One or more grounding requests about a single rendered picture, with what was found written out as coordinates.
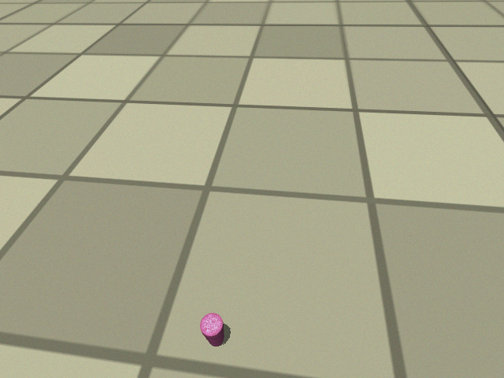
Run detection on cup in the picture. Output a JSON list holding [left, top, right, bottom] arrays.
[[200, 313, 224, 347]]

